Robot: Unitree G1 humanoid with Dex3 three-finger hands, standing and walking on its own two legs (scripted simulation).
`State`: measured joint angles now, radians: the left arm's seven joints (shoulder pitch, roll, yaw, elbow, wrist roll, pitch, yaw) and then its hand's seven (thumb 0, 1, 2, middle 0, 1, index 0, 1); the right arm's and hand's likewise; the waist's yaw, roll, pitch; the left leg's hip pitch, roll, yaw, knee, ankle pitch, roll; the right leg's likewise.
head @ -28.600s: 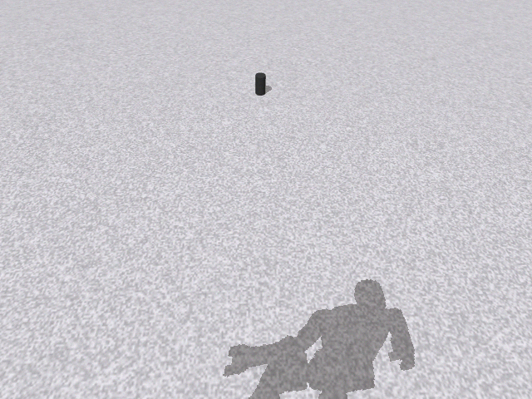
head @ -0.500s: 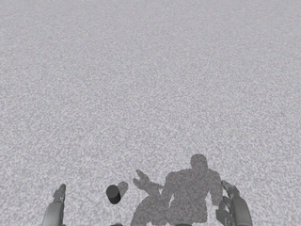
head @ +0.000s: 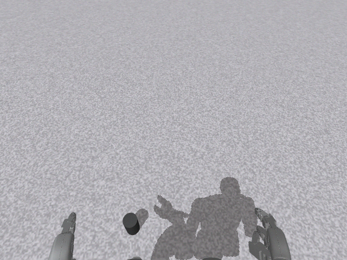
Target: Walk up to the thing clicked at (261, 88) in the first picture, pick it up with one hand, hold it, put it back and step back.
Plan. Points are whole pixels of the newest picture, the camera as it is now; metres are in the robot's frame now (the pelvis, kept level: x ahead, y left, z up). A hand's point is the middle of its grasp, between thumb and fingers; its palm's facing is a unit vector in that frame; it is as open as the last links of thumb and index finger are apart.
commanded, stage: stand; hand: left
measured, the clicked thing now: (131, 224) +0.39 +0.18 -0.66
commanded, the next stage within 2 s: none
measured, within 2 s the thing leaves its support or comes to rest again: neither
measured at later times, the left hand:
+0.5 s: hand out of the picture +0.15 +0.20 -0.10, palm faces -0.03 -0.95 -0.32, open 8.6 cm
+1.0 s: hand out of the picture +0.03 +0.26 -0.11, palm faces +0.00 -0.94 -0.34, open 7.4 cm
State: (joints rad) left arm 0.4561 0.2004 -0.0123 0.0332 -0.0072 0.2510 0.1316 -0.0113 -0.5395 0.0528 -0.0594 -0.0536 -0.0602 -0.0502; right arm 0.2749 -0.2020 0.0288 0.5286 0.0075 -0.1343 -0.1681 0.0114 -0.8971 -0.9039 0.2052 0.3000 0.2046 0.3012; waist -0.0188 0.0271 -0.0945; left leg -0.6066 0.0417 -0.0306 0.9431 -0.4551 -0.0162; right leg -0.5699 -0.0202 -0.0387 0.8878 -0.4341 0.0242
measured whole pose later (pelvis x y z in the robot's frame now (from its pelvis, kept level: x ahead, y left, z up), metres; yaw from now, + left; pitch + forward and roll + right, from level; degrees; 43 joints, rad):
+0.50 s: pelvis +0.00 +0.00 +0.01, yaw +0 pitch +2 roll +0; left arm 0.26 0.29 -0.01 0.48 0.05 0.06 0.03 0.00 0.67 0.85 -0.21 -0.29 -0.21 -0.29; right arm 0.19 -0.27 0.00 0.75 -0.07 -0.04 -0.04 0.01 -0.90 -0.90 0.21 0.30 0.21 0.30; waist 0.01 -0.02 -0.01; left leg -0.47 0.02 -0.01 0.85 -0.42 -0.01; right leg -0.46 -0.05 -0.03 0.85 -0.42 0.02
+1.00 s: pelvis -0.01 +0.01 +0.05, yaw +1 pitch -4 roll +0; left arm 0.21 0.33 0.00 1.07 0.03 0.01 0.01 0.01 0.90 0.90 -0.21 -0.30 -0.21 -0.30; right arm 0.17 -0.30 -0.02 1.07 -0.03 0.01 0.00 0.01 -0.90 -0.90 0.20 0.30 0.20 0.30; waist 0.01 0.00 0.05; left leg -0.18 -0.01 0.00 0.45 -0.21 0.01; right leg -0.16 -0.07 -0.03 0.45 -0.21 0.05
